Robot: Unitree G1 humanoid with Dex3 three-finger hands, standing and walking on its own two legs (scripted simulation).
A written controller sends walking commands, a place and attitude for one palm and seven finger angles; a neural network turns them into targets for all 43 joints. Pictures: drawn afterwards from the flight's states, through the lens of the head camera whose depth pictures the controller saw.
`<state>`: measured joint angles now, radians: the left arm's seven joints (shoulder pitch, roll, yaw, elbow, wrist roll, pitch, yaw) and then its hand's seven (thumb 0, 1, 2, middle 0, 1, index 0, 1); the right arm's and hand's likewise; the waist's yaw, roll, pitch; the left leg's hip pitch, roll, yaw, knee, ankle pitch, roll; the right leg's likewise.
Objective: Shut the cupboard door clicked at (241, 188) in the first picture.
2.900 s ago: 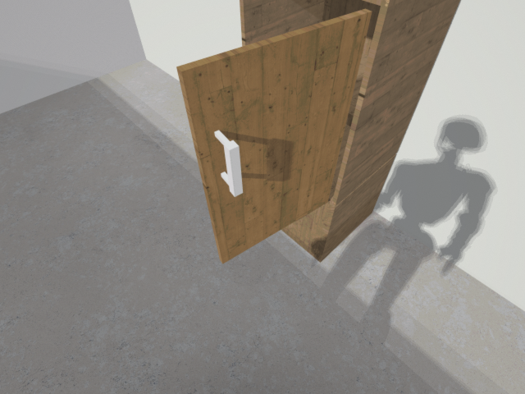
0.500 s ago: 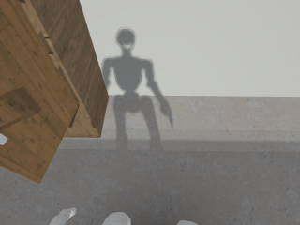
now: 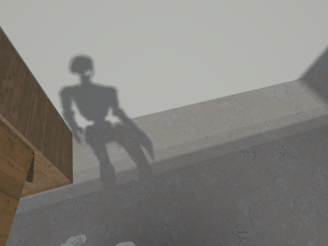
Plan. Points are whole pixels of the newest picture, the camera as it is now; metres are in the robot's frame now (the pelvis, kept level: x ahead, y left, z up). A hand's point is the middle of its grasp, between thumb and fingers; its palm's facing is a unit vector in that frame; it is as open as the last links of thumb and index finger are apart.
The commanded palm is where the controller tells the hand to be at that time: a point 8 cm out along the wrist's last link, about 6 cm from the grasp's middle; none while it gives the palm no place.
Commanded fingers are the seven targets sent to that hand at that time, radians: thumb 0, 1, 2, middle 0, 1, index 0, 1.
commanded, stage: walk to a spot facing it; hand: left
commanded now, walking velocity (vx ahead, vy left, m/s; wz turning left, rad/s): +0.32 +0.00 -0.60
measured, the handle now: out of the picture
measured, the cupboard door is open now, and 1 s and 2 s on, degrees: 81 81 81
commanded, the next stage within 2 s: turn to face it in 1.10 s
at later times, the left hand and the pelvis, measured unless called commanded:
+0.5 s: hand (103, 205) +0.25 +0.21 -0.16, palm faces -0.21 -0.96 -0.17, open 7.4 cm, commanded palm none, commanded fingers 0.00 0.90 0.90 -0.20 -0.30 -0.20 -0.30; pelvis +0.16 +0.02 +0.02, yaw -16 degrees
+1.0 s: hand (165, 137) +0.50 +0.03 -0.15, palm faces -0.44 -0.87 -0.21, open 7.1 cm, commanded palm none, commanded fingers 0.00 0.90 0.90 -0.20 -0.30 -0.20 -0.30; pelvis +0.34 -0.10 +0.02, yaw -27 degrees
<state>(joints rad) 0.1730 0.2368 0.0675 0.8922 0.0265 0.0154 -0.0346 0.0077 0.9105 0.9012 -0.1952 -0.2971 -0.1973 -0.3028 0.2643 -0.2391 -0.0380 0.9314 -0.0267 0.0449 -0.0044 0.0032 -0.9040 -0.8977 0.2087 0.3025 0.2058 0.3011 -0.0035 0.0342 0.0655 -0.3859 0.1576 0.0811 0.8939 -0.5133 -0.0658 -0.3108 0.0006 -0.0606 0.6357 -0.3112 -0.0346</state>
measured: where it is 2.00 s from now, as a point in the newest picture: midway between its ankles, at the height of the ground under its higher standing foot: (209, 182)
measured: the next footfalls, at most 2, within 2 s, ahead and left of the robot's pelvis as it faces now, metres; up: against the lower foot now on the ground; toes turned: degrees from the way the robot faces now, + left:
left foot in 0.32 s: +0.22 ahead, +0.13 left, +0.00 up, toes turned -7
right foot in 0.76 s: +0.33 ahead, -0.20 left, +0.00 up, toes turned -30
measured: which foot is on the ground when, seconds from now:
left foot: up 0.00-0.30, down 0.32-0.76, up 0.78-1.00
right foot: down 0.00-0.32, up 0.34-0.74, down 0.76-1.00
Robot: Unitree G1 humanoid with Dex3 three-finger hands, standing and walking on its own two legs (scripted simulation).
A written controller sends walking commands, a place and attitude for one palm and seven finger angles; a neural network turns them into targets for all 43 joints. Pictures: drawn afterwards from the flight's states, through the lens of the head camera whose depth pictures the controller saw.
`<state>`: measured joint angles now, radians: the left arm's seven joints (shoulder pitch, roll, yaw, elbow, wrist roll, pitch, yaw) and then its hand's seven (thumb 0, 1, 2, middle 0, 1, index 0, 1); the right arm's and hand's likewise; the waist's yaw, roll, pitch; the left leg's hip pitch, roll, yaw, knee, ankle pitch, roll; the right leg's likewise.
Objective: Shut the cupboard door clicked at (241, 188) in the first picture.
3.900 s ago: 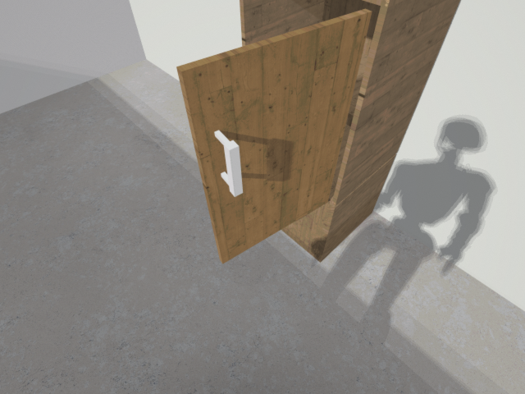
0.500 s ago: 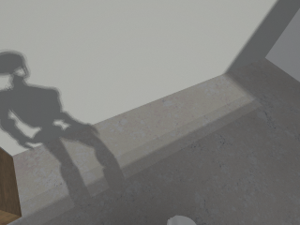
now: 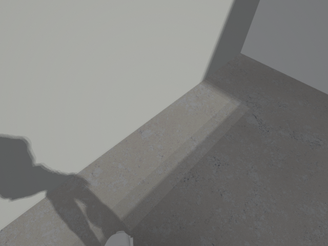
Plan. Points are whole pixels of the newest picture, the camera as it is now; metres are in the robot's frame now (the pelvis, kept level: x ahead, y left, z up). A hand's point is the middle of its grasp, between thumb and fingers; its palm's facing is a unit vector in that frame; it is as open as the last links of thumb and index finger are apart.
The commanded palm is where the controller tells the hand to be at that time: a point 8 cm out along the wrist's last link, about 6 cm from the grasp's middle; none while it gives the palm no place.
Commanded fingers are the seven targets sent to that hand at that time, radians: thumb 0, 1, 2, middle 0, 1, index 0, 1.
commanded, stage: walk to a spot facing it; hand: left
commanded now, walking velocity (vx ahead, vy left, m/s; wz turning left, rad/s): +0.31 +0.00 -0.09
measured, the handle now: out of the picture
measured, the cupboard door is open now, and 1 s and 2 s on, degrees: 81 81 81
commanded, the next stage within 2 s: turn to face it in 0.10 s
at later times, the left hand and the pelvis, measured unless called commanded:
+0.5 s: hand (108, 200) +0.27 +0.18 -0.17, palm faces +0.08 -0.98 -0.19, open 7.4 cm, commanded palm none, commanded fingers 0.00 0.90 0.90 -0.20 -0.30 -0.20 -0.30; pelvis +0.19 +0.00 -0.01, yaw +5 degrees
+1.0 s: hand (101, 192) +0.29 +0.20 -0.16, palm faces +0.38 -0.87 -0.31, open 7.4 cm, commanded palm none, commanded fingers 0.00 0.90 0.90 -0.20 -0.30 -0.20 -0.30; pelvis +0.27 -0.04 -0.02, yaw +23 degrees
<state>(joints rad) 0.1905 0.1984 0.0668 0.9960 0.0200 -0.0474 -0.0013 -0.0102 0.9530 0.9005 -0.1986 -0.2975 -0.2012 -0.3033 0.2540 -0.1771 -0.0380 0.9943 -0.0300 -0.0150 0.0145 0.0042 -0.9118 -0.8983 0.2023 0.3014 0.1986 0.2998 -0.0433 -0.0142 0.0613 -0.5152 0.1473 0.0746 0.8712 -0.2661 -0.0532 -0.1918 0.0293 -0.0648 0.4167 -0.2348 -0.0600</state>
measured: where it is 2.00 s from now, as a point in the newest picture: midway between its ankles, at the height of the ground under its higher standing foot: (174, 224)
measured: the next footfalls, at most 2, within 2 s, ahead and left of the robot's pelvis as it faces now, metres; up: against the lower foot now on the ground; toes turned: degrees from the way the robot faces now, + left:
left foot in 0.14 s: +0.19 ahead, +0.15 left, +0.00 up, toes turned +6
right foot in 0.42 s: +0.25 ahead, -0.13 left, +0.00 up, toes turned -4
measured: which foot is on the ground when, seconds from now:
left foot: up 0.00-0.12, down 0.14-0.42, up 0.44-0.64, down 0.66-0.94, up 0.96-1.00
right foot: down 0.00-0.14, up 0.16-0.40, down 0.42-0.66, up 0.68-0.92, down 0.94-1.00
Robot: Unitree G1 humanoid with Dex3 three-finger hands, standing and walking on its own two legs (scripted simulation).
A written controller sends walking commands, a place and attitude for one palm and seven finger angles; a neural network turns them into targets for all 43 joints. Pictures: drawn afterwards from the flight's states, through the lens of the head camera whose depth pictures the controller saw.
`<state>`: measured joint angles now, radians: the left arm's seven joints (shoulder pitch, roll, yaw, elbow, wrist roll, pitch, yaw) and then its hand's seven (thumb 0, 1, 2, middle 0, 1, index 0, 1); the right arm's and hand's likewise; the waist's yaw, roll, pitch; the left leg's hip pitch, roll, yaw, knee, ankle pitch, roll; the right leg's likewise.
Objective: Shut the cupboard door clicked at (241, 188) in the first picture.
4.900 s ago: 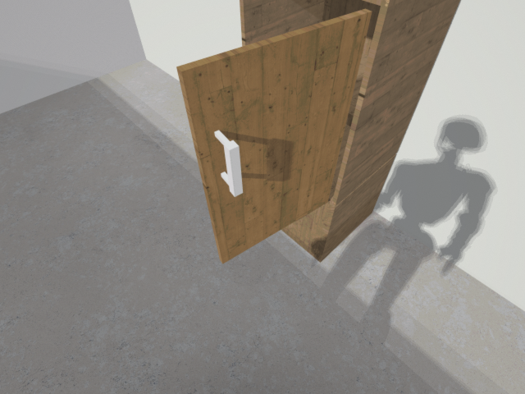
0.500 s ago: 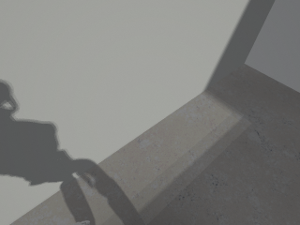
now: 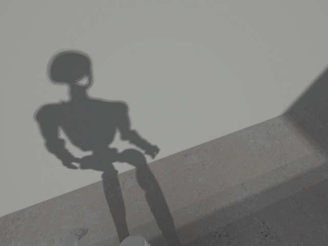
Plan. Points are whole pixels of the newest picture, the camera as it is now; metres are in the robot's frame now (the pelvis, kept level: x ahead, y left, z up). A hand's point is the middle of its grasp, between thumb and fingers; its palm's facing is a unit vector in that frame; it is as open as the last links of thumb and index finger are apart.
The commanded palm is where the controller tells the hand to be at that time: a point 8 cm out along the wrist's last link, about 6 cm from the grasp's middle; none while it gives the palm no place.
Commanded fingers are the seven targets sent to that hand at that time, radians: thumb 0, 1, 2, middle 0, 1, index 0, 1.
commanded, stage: turn to face it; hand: left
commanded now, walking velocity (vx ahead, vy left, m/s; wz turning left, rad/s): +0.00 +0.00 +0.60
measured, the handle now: out of the picture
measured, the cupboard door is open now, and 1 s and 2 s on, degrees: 81 81 81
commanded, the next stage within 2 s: none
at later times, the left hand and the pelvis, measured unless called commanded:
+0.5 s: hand out of the picture +0.02 +0.21 -0.16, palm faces +0.34 -0.90 -0.26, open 7.4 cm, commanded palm none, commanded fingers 0.00 0.90 0.90 -0.20 -0.30 -0.20 -0.30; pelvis +0.02 -0.01 +0.01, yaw +18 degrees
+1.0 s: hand out of the picture -0.01 +0.16 -0.18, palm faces +0.59 -0.78 -0.20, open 7.4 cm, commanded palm none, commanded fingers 0.00 0.90 0.90 -0.20 -0.30 -0.20 -0.30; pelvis +0.05 -0.04 -0.01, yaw +37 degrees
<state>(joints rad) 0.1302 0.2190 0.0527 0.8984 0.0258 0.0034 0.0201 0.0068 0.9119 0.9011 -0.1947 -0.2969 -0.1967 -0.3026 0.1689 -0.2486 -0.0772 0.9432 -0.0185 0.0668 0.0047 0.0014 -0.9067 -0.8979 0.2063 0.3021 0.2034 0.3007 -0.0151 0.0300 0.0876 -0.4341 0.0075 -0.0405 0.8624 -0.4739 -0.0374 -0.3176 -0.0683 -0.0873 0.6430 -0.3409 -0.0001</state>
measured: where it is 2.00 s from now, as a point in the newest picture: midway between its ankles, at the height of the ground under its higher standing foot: outside the picture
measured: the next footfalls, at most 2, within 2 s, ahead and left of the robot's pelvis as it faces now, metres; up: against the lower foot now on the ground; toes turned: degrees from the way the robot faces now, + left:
left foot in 0.32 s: +0.03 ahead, +0.12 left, +0.00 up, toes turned +19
right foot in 0.64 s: +0.13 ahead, -0.15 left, +0.00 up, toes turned +20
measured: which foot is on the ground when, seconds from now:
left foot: up 0.00-0.30, down 0.32-0.64, up 0.66-0.94, down 0.96-1.00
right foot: down 0.00-0.32, up 0.34-0.62, down 0.64-0.96, up 0.98-1.00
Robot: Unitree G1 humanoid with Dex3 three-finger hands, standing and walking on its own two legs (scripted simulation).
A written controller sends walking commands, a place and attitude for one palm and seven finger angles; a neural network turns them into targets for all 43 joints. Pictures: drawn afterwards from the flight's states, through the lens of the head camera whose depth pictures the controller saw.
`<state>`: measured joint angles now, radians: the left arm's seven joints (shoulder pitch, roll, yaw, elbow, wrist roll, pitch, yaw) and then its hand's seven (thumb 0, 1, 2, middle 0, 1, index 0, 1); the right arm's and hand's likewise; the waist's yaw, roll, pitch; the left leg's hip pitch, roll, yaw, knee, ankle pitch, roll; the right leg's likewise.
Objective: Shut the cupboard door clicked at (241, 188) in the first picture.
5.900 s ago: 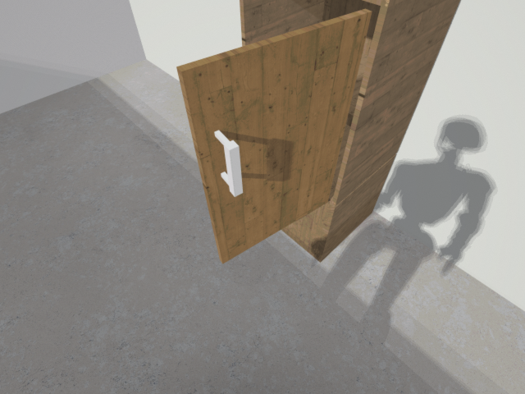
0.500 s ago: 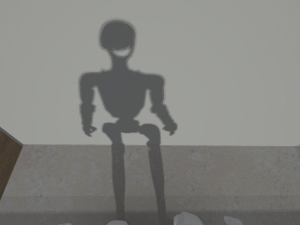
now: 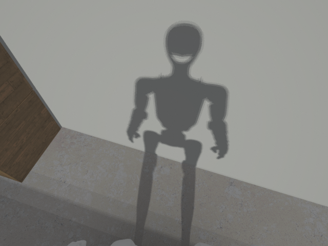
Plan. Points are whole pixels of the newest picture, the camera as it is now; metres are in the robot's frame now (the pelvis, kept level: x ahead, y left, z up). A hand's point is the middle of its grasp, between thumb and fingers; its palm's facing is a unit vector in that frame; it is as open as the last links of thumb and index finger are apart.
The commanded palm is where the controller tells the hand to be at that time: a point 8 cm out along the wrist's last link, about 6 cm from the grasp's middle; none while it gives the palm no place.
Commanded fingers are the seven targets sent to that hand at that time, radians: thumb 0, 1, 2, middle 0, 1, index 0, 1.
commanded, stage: turn to face it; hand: left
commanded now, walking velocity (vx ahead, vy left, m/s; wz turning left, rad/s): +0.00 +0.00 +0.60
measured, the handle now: out of the picture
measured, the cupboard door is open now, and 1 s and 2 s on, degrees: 81 81 81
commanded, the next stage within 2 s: take the last steps up to it in 1.78 s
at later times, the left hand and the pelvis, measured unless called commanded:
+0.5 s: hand out of the picture +0.03 +0.16 -0.14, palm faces +0.29 -0.92 -0.25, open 7.4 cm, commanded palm none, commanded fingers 0.00 0.90 0.90 -0.20 -0.30 -0.20 -0.30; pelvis +0.01 -0.05 +0.02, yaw +18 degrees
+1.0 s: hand out of the picture +0.01 +0.19 -0.14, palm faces +0.56 -0.77 -0.30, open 7.4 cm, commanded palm none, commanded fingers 0.00 0.90 0.90 -0.20 -0.30 -0.20 -0.30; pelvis +0.04 -0.06 +0.01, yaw +35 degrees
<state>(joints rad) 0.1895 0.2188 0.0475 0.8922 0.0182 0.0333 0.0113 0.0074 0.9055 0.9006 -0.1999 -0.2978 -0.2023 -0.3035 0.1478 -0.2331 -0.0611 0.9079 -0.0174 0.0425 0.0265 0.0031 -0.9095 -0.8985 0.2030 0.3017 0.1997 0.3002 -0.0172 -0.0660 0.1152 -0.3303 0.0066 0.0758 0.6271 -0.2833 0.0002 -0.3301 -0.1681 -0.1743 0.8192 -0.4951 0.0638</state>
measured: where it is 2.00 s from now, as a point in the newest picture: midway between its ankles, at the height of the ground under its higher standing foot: outside the picture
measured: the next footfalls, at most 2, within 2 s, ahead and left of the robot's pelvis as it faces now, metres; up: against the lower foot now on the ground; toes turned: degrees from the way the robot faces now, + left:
right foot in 0.28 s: +0.06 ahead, -0.16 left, +0.00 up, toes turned +6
left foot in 0.62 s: +0.01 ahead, +0.09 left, +0.00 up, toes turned +28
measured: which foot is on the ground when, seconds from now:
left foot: down 0.00-0.28, up 0.30-0.60, down 0.62-0.96, up 0.98-1.00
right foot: up 0.00-0.26, down 0.28-0.62, up 0.64-0.96, down 0.98-1.00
